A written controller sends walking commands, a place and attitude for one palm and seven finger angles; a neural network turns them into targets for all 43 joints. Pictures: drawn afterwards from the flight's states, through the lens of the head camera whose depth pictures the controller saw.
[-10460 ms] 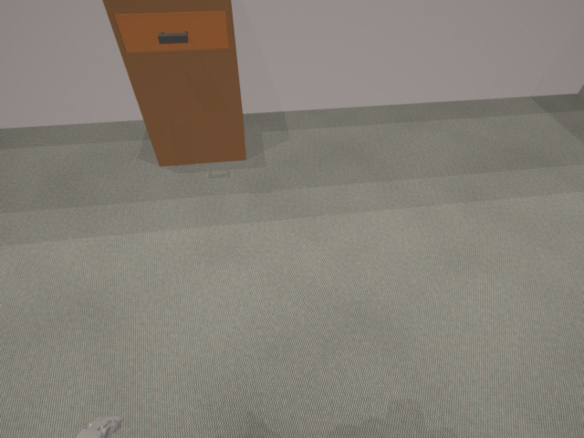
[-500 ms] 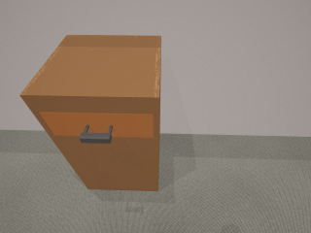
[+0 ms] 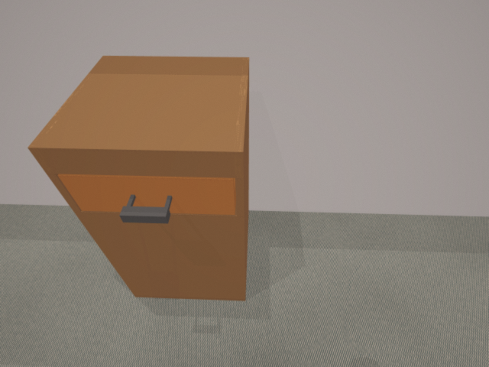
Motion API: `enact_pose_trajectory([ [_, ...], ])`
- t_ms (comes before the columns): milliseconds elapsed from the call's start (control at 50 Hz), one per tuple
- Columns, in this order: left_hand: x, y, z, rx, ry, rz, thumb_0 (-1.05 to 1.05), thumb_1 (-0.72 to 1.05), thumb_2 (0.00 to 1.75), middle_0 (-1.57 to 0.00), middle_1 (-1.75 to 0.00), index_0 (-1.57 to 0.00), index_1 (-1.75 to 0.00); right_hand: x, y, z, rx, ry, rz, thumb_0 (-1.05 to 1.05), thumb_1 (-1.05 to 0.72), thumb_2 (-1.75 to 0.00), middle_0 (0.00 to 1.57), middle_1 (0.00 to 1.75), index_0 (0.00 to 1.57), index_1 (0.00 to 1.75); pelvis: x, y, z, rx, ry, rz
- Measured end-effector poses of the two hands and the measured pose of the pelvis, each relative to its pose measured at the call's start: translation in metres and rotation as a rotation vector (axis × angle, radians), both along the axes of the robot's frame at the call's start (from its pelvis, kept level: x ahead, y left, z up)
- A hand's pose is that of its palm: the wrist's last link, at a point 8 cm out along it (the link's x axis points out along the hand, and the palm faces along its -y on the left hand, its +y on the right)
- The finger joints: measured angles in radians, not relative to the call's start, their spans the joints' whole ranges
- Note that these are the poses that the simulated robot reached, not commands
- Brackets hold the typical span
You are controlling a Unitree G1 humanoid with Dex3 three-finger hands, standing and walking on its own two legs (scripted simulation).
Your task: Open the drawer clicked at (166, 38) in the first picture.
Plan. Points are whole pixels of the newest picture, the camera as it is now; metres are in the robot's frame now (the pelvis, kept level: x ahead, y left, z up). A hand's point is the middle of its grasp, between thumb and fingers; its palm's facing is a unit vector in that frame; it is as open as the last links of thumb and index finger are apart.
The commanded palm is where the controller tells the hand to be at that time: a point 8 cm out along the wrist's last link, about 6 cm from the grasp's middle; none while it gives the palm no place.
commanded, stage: look again from close up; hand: left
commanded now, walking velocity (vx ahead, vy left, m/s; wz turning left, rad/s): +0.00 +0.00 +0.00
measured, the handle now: (148, 206) +0.48 +0.27 -0.10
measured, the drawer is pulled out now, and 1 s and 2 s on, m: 0.00 0.00 0.00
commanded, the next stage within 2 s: shuffle to correct the standing spot in 0.38 s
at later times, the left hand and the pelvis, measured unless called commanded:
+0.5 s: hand out of the picture -0.03 +0.14 -0.17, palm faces +0.05 -0.98 -0.17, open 7.4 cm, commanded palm none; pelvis +0.00 -0.01 +0.00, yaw +0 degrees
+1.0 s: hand out of the picture -0.03 +0.25 -0.18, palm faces +0.10 -0.96 -0.25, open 7.4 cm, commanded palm none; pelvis -0.04 +0.06 -0.01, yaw +1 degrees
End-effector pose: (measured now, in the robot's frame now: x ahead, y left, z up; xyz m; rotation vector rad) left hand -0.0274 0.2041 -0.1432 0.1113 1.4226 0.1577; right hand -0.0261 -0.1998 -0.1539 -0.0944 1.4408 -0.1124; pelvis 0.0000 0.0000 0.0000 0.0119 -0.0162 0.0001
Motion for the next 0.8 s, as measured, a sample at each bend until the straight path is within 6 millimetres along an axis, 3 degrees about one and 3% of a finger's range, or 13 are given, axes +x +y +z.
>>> enact_pose_trajectory([
  [320, -0.005, -0.007, 0.0, 0.002, 0.002, 0.009, 0.01, 0.9, 0.89, -0.2, -0.3, -0.2, -0.3, -0.013, -0.003, 0.0, 0.009, 0.028, -0.003, 0.0, -0.91, -0.9, 0.2, 0.3, 0.2, 0.3, -0.004, -0.007, 0.0, 0.0, 0.005, 0.004],
  [560, -0.004, -0.01, 0.0, 0.002, 0.011, 0.01, 0.01, 0.91, 0.89, -0.2, -0.3, -0.2, -0.3, -0.011, -0.004, -0.001, 0.009, 0.03, -0.008, 0.0, -0.91, -0.9, 0.2, 0.3, 0.2, 0.3, -0.001, -0.008, -0.001, 0.002, 0.012, 0.0],
  [680, -0.001, 0.002, 0.001, 0.036, -0.008, 0.026, 0.01, 0.91, 0.89, -0.2, -0.3, -0.2, -0.3, -0.005, -0.007, -0.005, 0.002, 0.018, -0.006, 0.0, -0.91, -0.9, 0.2, 0.3, 0.2, 0.3, -0.005, -0.005, -0.003, 0.004, 0.015, 0.002],
  [800, -0.001, 0.027, 0.003, 0.071, -0.047, 0.055, 0.01, 0.9, 0.89, -0.2, -0.3, -0.2, -0.3, 0.007, -0.01, -0.002, -0.03, -0.002, 0.021, 0.0, -0.91, -0.9, 0.2, 0.3, 0.2, 0.3, -0.016, 0.008, -0.003, 0.012, 0.013, 0.022],
])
